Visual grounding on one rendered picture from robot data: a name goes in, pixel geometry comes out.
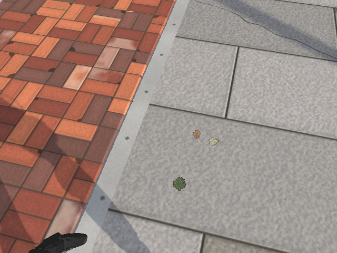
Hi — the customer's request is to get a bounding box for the robot left hand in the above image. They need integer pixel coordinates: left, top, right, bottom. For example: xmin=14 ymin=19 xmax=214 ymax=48
xmin=29 ymin=232 xmax=87 ymax=253

